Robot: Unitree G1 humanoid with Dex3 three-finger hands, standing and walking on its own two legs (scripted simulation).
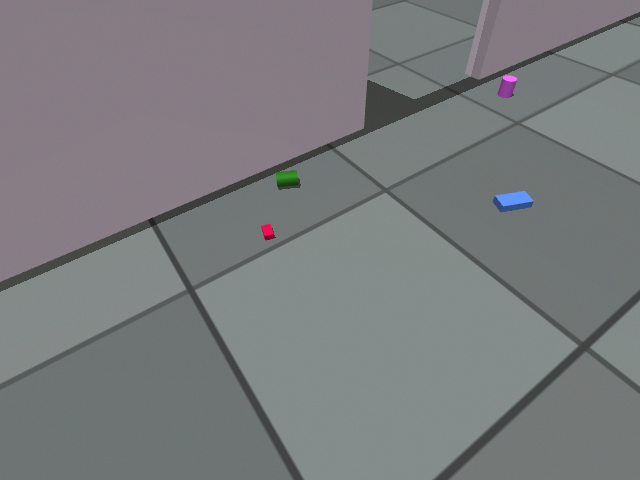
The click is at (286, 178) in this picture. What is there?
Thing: lying can
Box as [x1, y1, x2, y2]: [276, 170, 297, 186]
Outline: 296,170 276,172 277,186 297,184
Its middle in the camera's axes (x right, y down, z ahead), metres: -0.14 -0.29 +1.93
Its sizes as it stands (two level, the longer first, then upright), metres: 0.103 0.072 0.072
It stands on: the floor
